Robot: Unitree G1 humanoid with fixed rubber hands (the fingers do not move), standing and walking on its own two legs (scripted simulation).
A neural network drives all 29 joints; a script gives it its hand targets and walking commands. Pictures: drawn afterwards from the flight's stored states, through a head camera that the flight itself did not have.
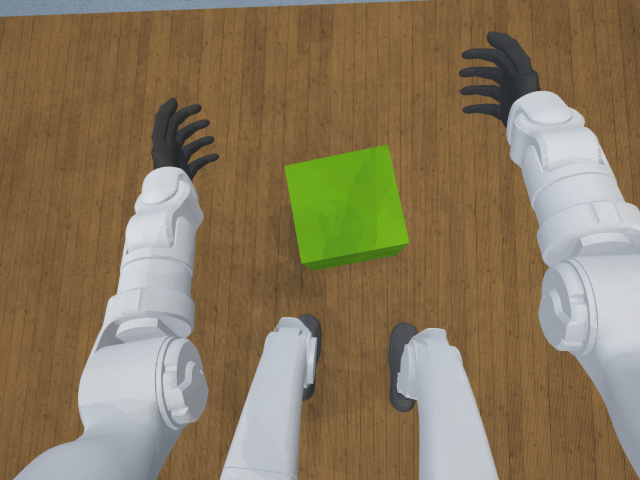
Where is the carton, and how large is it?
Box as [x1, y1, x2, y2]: [284, 144, 408, 270]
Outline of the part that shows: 387,144 284,166 301,263 314,270 394,255 408,243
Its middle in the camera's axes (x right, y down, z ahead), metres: +0.06 -0.05 +0.88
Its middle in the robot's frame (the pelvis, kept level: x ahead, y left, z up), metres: +0.48 +0.05 -0.51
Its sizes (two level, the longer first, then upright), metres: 0.210 0.200 0.250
